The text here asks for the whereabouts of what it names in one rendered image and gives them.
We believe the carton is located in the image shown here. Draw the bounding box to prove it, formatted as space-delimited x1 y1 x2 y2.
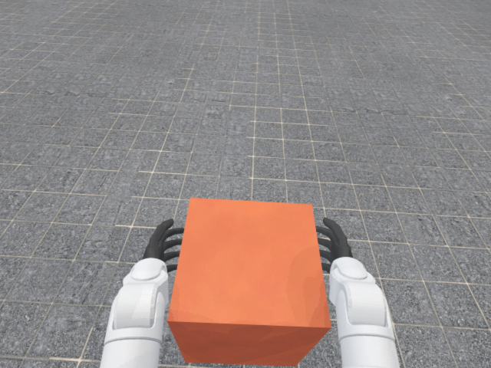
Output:
167 198 331 366

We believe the robot right forearm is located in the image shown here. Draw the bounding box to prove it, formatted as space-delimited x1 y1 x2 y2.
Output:
329 257 400 368

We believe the robot left forearm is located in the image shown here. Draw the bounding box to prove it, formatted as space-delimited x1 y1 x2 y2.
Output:
100 258 169 368

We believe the robot right hand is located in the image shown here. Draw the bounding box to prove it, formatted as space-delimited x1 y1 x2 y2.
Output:
315 218 353 274

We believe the robot left hand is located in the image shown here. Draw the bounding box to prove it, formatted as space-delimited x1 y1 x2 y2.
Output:
142 218 184 273

